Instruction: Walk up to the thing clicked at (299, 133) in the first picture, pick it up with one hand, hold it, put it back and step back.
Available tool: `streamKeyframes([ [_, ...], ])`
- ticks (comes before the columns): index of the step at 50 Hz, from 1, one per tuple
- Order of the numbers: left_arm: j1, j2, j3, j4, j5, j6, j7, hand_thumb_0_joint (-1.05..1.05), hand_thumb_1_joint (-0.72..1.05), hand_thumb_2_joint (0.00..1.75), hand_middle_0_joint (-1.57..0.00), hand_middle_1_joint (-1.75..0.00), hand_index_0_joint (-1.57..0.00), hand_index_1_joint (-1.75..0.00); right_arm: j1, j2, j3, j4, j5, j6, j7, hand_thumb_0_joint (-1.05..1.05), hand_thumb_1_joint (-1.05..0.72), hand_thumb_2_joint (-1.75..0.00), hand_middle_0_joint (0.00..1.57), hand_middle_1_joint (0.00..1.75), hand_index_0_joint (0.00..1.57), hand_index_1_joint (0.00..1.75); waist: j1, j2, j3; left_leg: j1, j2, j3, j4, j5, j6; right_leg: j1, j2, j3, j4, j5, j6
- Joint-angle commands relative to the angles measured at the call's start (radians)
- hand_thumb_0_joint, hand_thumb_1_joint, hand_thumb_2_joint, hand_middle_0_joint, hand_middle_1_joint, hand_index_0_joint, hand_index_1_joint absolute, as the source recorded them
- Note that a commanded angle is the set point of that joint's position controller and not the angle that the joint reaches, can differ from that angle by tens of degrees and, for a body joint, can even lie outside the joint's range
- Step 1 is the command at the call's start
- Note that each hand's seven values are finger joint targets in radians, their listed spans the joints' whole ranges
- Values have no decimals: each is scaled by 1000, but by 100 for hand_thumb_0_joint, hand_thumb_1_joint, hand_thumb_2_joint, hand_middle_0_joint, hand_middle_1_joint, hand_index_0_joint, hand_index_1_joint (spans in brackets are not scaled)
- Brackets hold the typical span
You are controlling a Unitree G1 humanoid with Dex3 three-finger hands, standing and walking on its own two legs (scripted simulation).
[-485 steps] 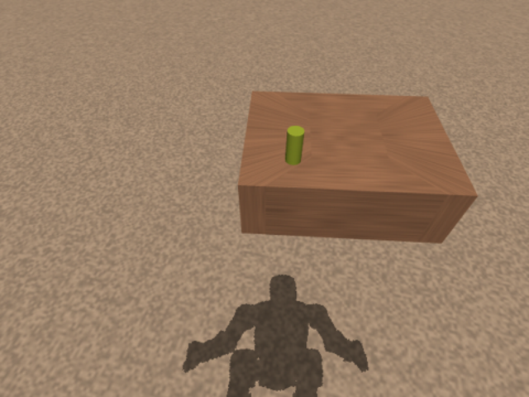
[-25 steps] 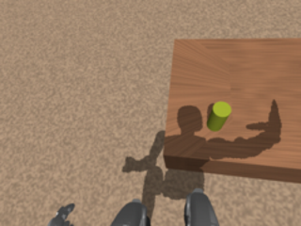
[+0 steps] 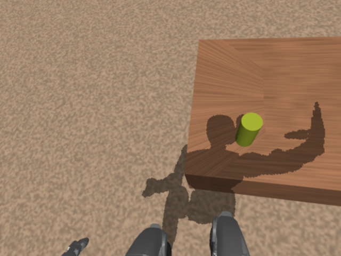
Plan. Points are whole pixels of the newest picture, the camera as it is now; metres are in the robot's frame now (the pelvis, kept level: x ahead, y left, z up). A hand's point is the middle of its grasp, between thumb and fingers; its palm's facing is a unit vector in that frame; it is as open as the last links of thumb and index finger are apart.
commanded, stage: go down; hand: right
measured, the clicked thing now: (247, 130) +0.51 -0.21 -0.28
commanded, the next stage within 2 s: approach in 0.36 s
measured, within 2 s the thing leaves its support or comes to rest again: neither
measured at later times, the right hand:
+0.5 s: hand out of the picture +0.39 -0.41 +0.01, palm faces +0.26 +0.96 -0.09, open 17.1 cm
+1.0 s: hand (302, 141) +0.43 -0.34 -0.20, palm faces +0.17 +0.99 +0.03, open 17.3 cm
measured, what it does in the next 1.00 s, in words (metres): lowers itself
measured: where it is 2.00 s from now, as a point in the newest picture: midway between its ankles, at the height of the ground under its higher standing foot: outside the picture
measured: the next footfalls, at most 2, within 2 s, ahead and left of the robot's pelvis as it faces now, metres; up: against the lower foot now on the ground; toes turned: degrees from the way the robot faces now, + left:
none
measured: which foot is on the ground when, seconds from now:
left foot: down 0.00-1.00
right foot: down 0.00-1.00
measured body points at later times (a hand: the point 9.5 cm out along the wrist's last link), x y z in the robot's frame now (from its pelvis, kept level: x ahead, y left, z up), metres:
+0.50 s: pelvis -0.01 +0.00 -0.01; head +0.14 -0.06 +0.41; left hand +0.07 +0.28 -0.10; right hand +0.38 -0.46 +0.02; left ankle -0.02 +0.15 -0.65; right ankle +0.06 -0.10 -0.65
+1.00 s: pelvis -0.04 +0.01 -0.19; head +0.19 -0.06 +0.18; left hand +0.08 +0.28 -0.29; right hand +0.42 -0.40 -0.19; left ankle -0.02 +0.15 -0.65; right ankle +0.06 -0.10 -0.65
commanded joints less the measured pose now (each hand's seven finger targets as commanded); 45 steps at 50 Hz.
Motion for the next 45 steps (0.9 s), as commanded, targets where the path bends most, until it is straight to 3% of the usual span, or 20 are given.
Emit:
streamKeyframes([
  [1, 127, 225, 81, -56, 0, -23, 15, 0, 90, 91, -19, -29, -19, -30, -271, -390, -51, -178, 33, -78, -6, 0, 44, -4, 7, 4, 6, 4, -14, -233, -410, -85, -11, 0, -117, 196, 58, 555, -2, 99, -145, 208, 0],
  [2, 113, 224, 78, -60, 0, -24, 15, 0, 90, 91, -19, -29, -19, -30, -290, -403, -52, -203, 35, -84, -6, 0, 45, -4, 7, 4, 6, 4, -20, -256, -406, -96, -9, -1, -114, 179, 61, 549, 0, 100, -151, 182, 1],
  [5, 120, 233, 79, -57, 2, -24, 16, 0, 90, 91, -19, -29, -18, -29, -268, -360, -17, -150, 32, -86, 4, 0, 44, -4, 7, 4, 6, 4, -9, -264, -439, -120, -12, 6, -96, 201, 60, 590, 0, 97, -129, 248, 3],
  [7, 134, 237, 79, -46, 3, -23, 16, 0, 89, 91, -19, -29, -18, -30, -296, -417, -55, -176, 36, -92, 1, 0, 45, -5, 7, 4, 5, 4, -17, -264, -464, -106, -11, 7, -94, 213, 59, 585, 1, 96, -117, 273, 4],
  [9, 130, 229, 67, -51, 4, -22, 15, 0, 90, 91, -18, -29, -18, -29, -295, -411, -50, -155, 38, -91, 2, 0, 45, -6, 6, 4, 5, 4, -17, -270, -485, -102, -11, 8, -90, 238, 56, 591, 2, 92, -103, 312, 2],
  [12, 131, 236, 72, -49, 4, -16, 13, 0, 90, 91, -19, -29, -18, -30, -362, -484, -87, -220, 35, -101, -7, 0, 45, -5, 6, 4, 5, 4, -14, -282, -498, -94, -12, 3, -95, 233, 58, 577, 7, 82, -94, 290, -1],
  [14, 128, 231, 68, -51, 4, -13, 11, 0, 91, 91, -18, -29, -18, -29, -300, -441, -64, -145, 30, -90, -4, 0, 46, -5, 6, 4, 5, 4, -17, -265, -471, -90, -13, 7, -96, 224, 57, 556, 4, 84, -104, 268, -3],
  [15, 126, 233, 68, -52, 4, -10, 11, 0, 90, 91, -19, -30, -19, -29, -341, -474, -78, -191, 31, -99, -7, 0, 44, -5, 7, 4, 5, 4, -20, -277, -471, -88, -13, 5, -96, 215, 58, 556, 7, 84, -108, 254, 0],
  [20, 128, 231, 66, -50, 6, -7, 6, 0, 90, 91, -19, -29, -19, -29, -330, -454, -65, -140, 27, -88, -5, 0, 45, -5, 7, 4, 5, 4, -12, -266, -458, -97, -14, 6, -91, 232, 57, 538, 6, 79, -90, 265, -4],
  [22, 122, 230, 65, -53, 6, -5, 5, 0, 90, 91, -19, -29, -19, -29, -350, -453, -57, -133, 27, -92, -1, 0, 44, -5, 7, 4, 6, 4, -4, -270, -425, -123, -15, 4, -89, 195, 60, 507, 4, 85, -98, 210, -4],
  [23, 122, 231, 64, -53, 5, -6, 5, 0, 88, 92, -19, -28, -17, -29, -343, -433, -46, -109, 29, -91, 4, 0, 52, -5, 5, 5, 5, 5, 5, -255, -413, -133, -15, 6, -91, 190, 58, 501, 3, 85, -96, 198, -4],
  [25, 114, 229, 60, -57, 4, -8, 5, 0, 88, 92, -19, -29, -18, -30, -359, -412, -37, -94, 37, -98, 9, 0, 45, -6, 7, 4, 6, 4, 14, -236, -378, -171, -18, 8, -73, 154, 60, 450, 0, 93, -90, 136, -6],
  [30, 77, 223, 45, -70, 14, -26, -2, 0, 87, 92, -19, -29, -18, -30, -355, -318, -11, -33, 81, -173, 36, 0, 50, -6, 6, 5, 5, 5, 35, -212, -345, -315, -21, 15, 41, 102, 60, 317, -8, 113, -2, 67, -4],
  [32, 68, 220, 35, -77, 16, -37, -5, 0, 87, 92, -19, -29, -18, -30, -347, -317, -40, -58, 114, -222, 47, 0, 50, -6, 6, 5, 5, 5, 27, -213, -397, -371, -23, 15, 109, 98, 61, 268, -8, 115, 67, 85, -4],
  [33, 69, 221, 31, -85, 19, -42, -7, 0, 86, 92, -19, -28, -18, -30, -353, -303, -46, -75, 133, -250, 55, 0, 50, -6, 6, 5, 5, 5, 37, -210, -437, -412, -28, 18, 148, 96, 60, 253, -8, 116, 113, 105, -5],
  [35, 54, 219, 26, -94, 25, -50, -11, 0, 87, 92, -19, -29, -18, -30, -314, -282, -65, -94, 167, -301, 75, 0, 49, -6, 6, 4, 5, 4, 23, -247, -492, -511, -32, 25, 245, 81, 61, 213, -14, 124, 201, 137, 2],
  [37, 44, 215, 16, -95, 27, -51, -13, 0, 87, 92, -18, -29, -17, -30, -263, -297, -106, -82, 197, -340, 88, 0, 53, -5, 6, 4, 6, 4, 8, -237, -528, -577, -37, 28, 328, 100, 58, 152, -19, 133, 292, 201, 1],
  [39, 37, 222, 12, -97, 33, -47, -14, 0, 88, 92, -18, -29, -17, -30, -261, -350, -169, -160, 223, -372, 100, 0, 52, -3, 7, 4, 6, 4, -19, -272, -609, -617, -38, 26, 407, 140, 54, 142, -23, 142, 371, 279, 4],
  [41, 29, 231, 15, -94, 43, -37, -13, 0, 89, 92, -18, -29, -17, -29, -299, -386, -200, -204, 230, -391, 116, 0, 52, -2, 7, 3, 6, 3, -23, -320, -654, -662, -38, 28, 476, 160, 50, 138, -25, 150, 433, 325, 9],
  [45, 7, 242, 26, -68, 64, -26, -12, 0, 90, 92, -18, -29, -18, -30, -436, -408, -209, -254, 204, -392, 136, 0, 51, -3, 7, 3, 6, 3, 6, -368, -712, -778, -42, 32, 585, 158, 50, 98, -39, 161, 558, 328, 13],
])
